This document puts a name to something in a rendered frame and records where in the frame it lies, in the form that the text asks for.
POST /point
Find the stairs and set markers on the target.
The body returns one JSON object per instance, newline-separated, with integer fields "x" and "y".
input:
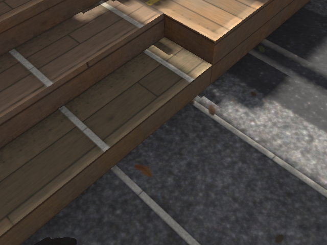
{"x": 82, "y": 84}

